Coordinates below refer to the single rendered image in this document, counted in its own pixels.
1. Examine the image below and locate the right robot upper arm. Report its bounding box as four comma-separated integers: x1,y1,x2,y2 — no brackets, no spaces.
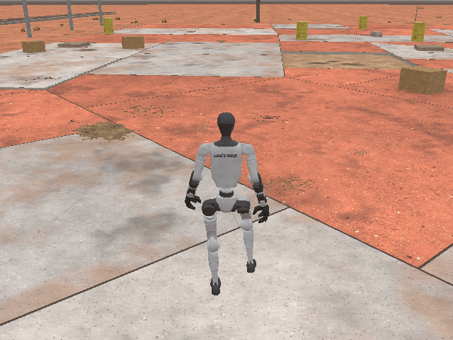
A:
241,143,259,183

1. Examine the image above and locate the right robot thigh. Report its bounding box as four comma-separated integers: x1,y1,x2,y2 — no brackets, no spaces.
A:
236,196,251,231

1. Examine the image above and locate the robot right hand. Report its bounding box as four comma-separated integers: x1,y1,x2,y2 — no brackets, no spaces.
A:
253,205,270,223

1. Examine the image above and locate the left robot foot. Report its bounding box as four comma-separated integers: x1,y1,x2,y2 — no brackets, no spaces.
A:
210,277,221,295

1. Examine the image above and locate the left robot upper arm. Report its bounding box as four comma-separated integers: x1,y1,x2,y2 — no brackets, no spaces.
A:
192,143,211,181

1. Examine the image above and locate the robot right forearm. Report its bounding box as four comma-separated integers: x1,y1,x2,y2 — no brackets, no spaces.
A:
253,173,268,207

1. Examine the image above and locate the robot left hand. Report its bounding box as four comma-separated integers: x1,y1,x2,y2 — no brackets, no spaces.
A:
185,195,201,210

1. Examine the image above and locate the robot left forearm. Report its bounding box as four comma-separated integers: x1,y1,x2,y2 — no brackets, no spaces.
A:
186,170,199,198

